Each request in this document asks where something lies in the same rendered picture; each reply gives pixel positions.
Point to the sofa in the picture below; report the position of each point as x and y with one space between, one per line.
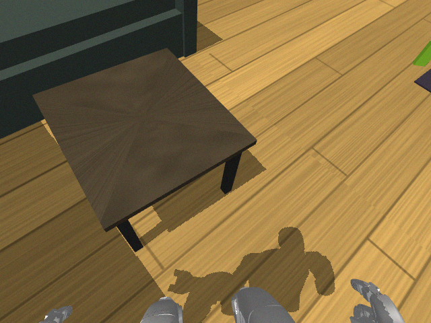
46 43

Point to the coffee table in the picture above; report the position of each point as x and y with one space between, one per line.
137 132

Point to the left robot hand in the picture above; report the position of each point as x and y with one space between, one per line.
58 315

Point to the right robot hand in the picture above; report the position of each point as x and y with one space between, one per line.
382 309

